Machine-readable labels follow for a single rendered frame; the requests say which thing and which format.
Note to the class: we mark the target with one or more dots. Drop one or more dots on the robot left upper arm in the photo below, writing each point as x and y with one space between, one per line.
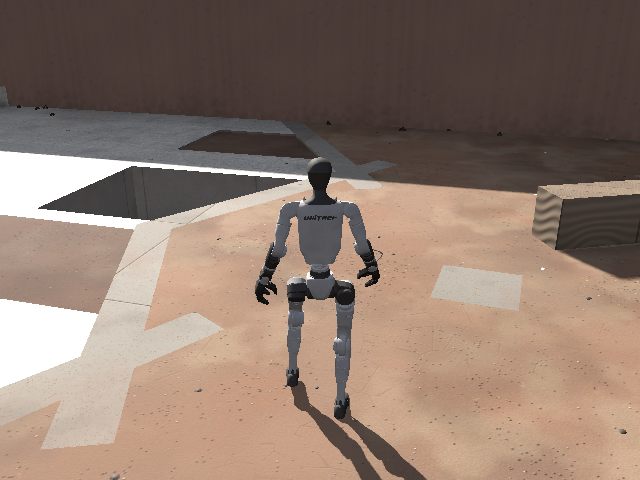
288 211

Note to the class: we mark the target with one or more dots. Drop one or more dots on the robot right upper arm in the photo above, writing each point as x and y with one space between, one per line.
351 210

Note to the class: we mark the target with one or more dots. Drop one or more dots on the right robot hand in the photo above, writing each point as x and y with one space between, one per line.
375 276

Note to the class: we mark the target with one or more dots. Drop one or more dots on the robot right foot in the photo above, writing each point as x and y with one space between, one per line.
340 410

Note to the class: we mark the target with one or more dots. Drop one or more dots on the robot left forearm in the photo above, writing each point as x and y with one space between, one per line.
269 267

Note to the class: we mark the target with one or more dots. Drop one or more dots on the robot right forearm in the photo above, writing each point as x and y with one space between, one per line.
369 259

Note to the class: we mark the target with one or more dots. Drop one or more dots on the left robot hand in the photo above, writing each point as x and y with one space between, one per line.
260 290

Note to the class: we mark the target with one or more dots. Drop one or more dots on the humanoid robot torso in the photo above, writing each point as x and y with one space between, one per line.
320 233

